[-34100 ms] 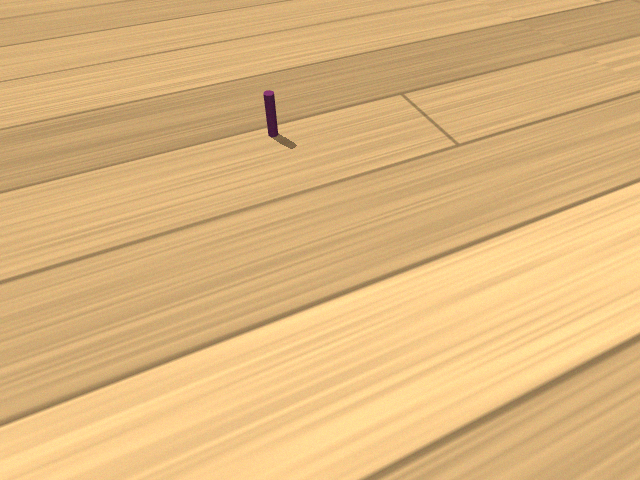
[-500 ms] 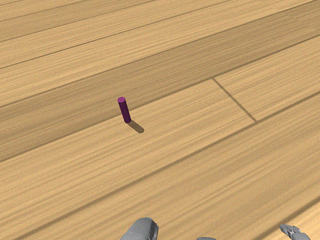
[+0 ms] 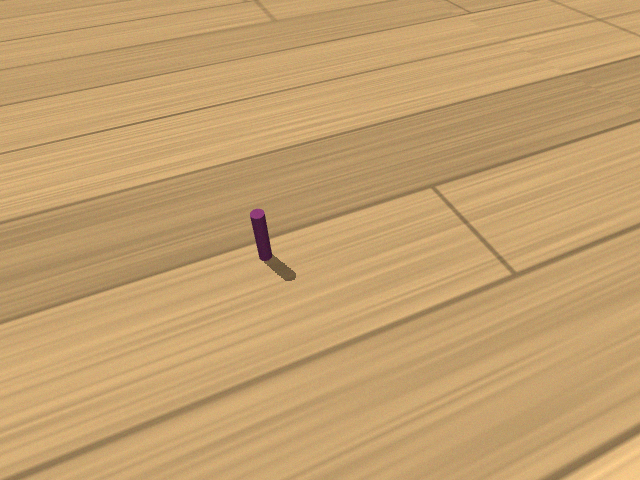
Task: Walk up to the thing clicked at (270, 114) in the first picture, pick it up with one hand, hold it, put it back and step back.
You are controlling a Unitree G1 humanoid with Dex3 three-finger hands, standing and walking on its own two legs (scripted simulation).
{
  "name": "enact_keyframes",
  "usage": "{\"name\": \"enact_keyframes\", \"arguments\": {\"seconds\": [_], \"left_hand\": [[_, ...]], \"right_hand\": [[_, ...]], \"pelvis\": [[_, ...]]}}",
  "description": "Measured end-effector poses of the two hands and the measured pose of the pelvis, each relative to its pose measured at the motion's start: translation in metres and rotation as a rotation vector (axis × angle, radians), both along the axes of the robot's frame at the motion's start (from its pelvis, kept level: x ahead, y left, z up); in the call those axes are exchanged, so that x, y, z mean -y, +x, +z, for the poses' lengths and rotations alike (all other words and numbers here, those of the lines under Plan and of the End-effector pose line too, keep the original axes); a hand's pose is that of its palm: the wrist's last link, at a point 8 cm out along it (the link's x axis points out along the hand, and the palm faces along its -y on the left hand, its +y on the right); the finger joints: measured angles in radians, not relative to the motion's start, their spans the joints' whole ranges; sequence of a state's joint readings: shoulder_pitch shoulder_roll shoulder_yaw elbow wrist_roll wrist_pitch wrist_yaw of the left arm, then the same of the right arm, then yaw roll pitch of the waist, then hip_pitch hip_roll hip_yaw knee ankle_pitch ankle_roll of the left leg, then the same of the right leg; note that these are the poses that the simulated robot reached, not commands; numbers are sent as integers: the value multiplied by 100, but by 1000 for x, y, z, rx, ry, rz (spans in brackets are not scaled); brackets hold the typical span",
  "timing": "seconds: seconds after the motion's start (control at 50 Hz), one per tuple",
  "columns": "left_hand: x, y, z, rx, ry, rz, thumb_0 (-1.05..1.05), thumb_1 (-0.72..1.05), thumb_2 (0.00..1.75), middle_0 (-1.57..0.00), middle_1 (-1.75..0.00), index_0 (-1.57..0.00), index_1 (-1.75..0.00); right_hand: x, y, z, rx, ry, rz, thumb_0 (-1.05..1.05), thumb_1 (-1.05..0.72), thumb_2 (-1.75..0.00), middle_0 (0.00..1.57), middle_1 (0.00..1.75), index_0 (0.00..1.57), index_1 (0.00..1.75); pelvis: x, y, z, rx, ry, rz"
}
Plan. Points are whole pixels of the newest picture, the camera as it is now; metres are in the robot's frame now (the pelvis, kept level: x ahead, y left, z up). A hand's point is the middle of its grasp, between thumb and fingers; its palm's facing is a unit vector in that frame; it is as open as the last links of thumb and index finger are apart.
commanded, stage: step back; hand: left
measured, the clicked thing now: (261, 236) +1.08 +0.28 -0.64
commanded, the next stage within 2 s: stand in 0.52 s
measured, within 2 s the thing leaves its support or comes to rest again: neither
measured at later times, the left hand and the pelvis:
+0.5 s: hand (136, 476) +0.16 +0.29 -0.14, palm faces -0.01 -0.93 -0.36, open 7.4 cm; pelvis +0.05 +0.03 +0.01, yaw +0 degrees
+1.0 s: hand out of the picture +0.11 +0.26 -0.14, palm faces -0.04 -0.94 -0.33, open 7.4 cm; pelvis +0.03 +0.01 +0.02, yaw +0 degrees
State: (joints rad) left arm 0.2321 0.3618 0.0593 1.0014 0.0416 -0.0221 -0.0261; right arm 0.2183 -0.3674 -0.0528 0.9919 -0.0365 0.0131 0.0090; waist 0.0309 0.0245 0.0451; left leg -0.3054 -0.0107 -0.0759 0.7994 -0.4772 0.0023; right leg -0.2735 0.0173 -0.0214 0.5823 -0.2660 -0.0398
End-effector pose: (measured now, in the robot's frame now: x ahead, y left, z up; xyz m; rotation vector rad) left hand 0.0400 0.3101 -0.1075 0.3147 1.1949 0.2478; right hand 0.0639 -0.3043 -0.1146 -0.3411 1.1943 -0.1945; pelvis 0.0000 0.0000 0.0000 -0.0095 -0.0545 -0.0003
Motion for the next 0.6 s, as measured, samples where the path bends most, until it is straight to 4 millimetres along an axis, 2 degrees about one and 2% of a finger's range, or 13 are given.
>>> {"name": "enact_keyframes", "arguments": {"seconds": [0.08,0.18,0.26,0.34,0.48,0.6], "left_hand": [[1,5,1,9,-14,10,1,90,90,-21,-30,-21,-30],[-12,21,-7,-3,-26,8,1,90,90,-21,-30,-21,-30],[-18,42,-9,-13,-34,-3,1,90,90,-20,-30,-21,-30],[-20,67,-6,5,-31,-20,1,90,90,-20,-30,-21,-30],[-20,108,4,61,-10,-53,1,90,90,-20,-30,-21,-30],[-13,125,11,85,-12,-74,1,90,90,-20,-30,-21,-30]], "right_hand": [[0,13,3,-7,-12,24,1,-91,-90,21,30,20,30],[-10,23,6,-16,-35,19,1,-91,-90,21,30,20,30],[-22,33,9,-20,-23,7,1,-91,-90,21,30,20,30],[-32,51,11,-7,-4,0,1,-91,-90,21,30,20,30],[-39,82,10,49,14,-10,1,-91,-89,21,30,20,30],[-38,93,14,75,26,-17,1,-91,-89,21,30,20,30]], "pelvis": [[-6,6,3,-13,-1,14],[-18,18,0,-15,15,19],[-22,31,3,-24,8,8],[-23,42,7,-30,-1,3],[-25,50,8,-29,6,-4],[-24,51,12,-20,8,-6]]}}
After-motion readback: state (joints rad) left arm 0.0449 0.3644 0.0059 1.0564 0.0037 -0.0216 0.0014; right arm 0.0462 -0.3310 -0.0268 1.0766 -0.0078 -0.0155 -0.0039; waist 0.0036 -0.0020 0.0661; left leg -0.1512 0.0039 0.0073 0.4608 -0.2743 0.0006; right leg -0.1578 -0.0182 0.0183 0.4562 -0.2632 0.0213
